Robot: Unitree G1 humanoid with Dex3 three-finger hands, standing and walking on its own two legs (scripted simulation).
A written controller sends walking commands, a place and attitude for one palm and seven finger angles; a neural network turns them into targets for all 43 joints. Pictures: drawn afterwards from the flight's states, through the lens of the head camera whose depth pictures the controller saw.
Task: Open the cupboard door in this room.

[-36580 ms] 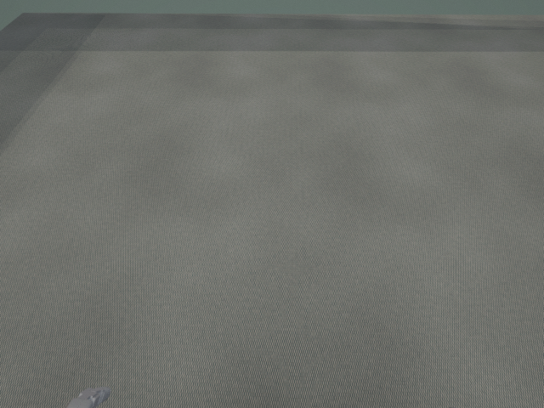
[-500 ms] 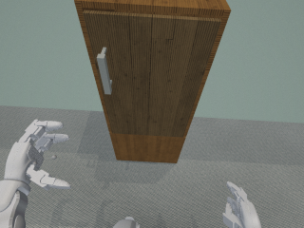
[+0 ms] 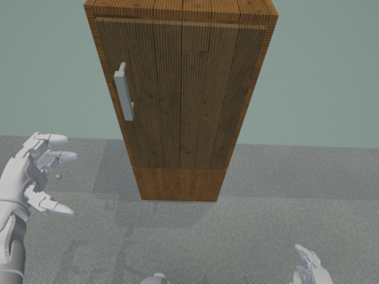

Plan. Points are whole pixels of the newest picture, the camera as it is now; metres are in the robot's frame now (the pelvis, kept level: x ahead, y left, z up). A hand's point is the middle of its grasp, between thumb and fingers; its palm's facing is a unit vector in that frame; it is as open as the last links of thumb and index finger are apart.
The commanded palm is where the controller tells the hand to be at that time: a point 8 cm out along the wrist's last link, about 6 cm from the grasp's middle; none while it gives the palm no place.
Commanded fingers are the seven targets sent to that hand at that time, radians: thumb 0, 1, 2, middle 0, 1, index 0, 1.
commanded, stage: raise the hand with hooked fingers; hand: left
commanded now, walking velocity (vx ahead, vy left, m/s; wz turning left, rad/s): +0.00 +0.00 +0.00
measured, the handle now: (126, 92) +0.55 +0.20 +0.07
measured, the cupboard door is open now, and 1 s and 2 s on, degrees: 0 0 0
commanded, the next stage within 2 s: move the hooked fingers beside the handle in 0.26 s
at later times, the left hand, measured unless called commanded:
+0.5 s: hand (65, 172) +0.30 +0.26 +0.08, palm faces +0.06 -1.00 -0.02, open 14.0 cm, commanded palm +0.28 +0.31 +0.08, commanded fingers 0.00 -0.50 0.30 -0.30 -1.20 -0.30 -1.20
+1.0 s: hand (80, 144) +0.37 +0.26 +0.08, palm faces +0.04 -1.00 -0.02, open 14.0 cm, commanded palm +0.34 +0.31 +0.08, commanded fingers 0.00 -0.50 0.30 -0.30 -1.20 -0.30 -1.20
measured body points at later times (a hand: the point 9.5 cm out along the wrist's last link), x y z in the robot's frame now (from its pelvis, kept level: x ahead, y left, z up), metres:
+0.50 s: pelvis +0.00 -0.01 +0.00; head +0.05 -0.01 +0.45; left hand +0.29 +0.32 +0.08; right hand +0.17 -0.26 -0.08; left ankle +0.04 +0.08 -0.70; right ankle -0.01 -0.12 -0.70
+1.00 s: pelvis +0.01 -0.01 -0.01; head +0.07 +0.00 +0.44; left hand +0.36 +0.31 +0.08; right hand +0.11 -0.28 -0.10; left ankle +0.04 +0.08 -0.70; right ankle -0.01 -0.12 -0.70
